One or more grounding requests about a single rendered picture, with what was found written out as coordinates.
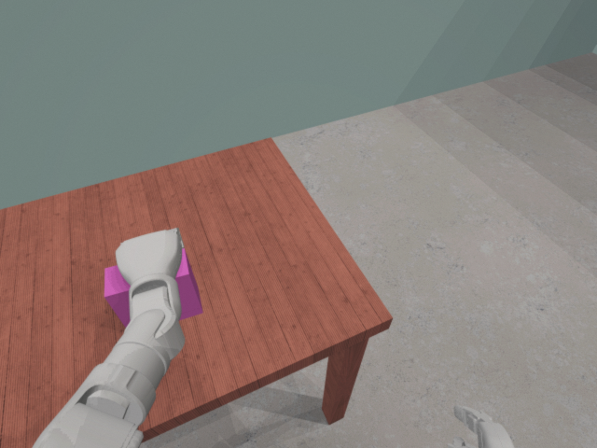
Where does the table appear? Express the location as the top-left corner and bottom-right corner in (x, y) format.
(0, 137), (393, 448)

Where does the right robot hand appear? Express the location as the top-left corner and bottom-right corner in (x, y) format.
(448, 405), (516, 448)

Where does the left robot upper arm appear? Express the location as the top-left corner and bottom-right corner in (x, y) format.
(43, 402), (144, 448)

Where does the sponge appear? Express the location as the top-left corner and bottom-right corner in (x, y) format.
(104, 248), (203, 328)

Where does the left robot hand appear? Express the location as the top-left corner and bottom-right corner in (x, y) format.
(116, 228), (184, 286)

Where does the left robot forearm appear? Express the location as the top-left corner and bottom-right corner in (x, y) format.
(32, 274), (185, 448)

